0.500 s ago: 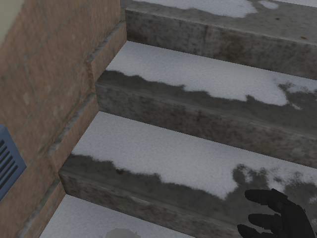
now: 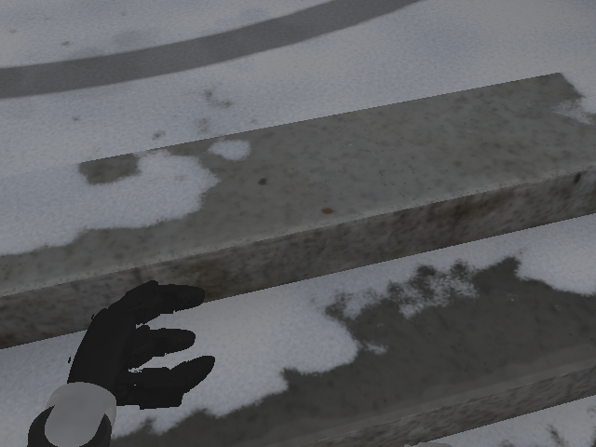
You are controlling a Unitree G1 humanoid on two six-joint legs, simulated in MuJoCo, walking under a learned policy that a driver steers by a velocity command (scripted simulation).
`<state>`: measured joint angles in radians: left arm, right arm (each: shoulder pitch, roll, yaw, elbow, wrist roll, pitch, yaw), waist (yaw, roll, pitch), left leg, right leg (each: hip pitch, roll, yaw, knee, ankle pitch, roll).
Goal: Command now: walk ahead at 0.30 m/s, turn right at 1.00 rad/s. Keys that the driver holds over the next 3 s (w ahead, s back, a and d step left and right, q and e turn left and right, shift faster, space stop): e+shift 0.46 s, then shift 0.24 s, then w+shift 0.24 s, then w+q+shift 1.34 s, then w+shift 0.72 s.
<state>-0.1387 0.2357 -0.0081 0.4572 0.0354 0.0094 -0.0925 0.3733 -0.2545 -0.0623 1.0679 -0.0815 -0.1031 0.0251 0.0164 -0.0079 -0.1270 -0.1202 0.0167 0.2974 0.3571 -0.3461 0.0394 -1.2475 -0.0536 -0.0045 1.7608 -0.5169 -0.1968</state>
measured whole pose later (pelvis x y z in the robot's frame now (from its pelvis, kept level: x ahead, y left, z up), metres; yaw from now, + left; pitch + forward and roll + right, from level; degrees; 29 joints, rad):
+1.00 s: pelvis +0.38 -0.02 +0.20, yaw -37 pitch +2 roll +4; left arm 0.14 0.22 0.01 0.70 0.00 0.01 -0.04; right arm 0.42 -0.23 -0.08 0.77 -0.05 0.01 -0.06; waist -0.06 -0.04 -0.09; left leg -0.58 -0.02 -0.04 1.31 -0.69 0.06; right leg -0.19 -0.05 -0.02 0.42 -0.07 -0.02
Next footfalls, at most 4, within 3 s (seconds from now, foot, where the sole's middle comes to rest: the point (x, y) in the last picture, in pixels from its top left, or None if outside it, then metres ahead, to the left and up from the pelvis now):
0.10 right None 0.24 -0.10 -0.62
0.56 left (263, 407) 0.49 0.12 -0.47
1.02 right None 0.31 -0.09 -0.62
1.36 left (386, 329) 0.65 -0.11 -0.47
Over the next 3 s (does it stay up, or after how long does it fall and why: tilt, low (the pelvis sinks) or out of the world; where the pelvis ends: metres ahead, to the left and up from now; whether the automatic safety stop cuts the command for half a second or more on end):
stays up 1.97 0.21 0.44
